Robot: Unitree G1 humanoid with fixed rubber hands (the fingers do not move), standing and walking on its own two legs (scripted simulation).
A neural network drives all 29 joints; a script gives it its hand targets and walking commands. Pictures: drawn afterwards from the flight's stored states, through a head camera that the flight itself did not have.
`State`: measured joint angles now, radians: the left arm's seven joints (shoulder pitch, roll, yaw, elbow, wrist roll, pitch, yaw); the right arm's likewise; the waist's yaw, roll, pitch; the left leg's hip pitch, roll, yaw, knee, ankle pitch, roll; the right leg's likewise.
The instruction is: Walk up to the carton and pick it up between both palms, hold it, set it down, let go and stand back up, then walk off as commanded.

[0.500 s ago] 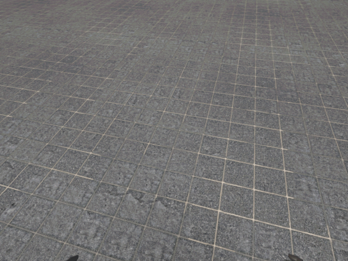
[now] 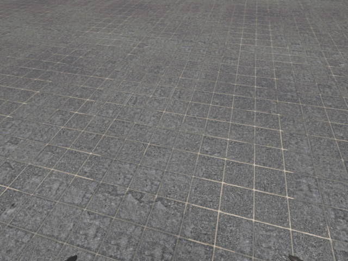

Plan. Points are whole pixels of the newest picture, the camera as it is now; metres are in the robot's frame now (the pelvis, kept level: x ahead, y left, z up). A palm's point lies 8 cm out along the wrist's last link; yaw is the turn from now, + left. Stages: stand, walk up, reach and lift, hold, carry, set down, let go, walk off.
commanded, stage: stand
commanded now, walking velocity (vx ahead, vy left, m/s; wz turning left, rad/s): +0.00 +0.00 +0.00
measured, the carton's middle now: out of the picture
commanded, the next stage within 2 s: walk up in 0.44 s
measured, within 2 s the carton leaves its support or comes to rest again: neither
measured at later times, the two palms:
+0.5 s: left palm out of the picture +0.11 +0.29 -0.09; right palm out of the picture +0.11 -0.28 -0.11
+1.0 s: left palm out of the picture +0.04 +0.26 -0.10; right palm out of the picture +0.06 -0.34 -0.13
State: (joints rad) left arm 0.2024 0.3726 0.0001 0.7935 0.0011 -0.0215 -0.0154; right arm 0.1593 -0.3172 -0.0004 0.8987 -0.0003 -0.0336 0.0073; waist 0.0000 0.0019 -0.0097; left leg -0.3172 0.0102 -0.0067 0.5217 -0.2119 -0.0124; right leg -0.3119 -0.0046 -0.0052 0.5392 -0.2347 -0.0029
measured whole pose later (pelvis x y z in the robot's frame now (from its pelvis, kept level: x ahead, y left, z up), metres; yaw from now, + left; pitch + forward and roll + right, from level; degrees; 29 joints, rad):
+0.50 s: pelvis +0.00 +0.00 +0.00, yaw +0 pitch +0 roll +0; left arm 0.20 0.37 0.00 0.80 0.00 -0.02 -0.02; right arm 0.16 -0.32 0.00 0.91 0.00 -0.03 0.01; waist 0.00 0.00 -0.01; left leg -0.32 0.01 -0.01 0.52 -0.21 -0.01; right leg -0.31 0.00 -0.01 0.53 -0.23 0.00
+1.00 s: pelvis -0.05 -0.05 -0.01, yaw -2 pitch -1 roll +2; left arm 0.24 0.40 0.00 0.80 0.00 0.05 -0.04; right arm 0.09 -0.35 -0.02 0.91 0.00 0.06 0.00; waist 0.00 0.01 0.09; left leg -0.44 0.03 0.00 0.77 -0.41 0.00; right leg -0.30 0.01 0.01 0.69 -0.37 -0.05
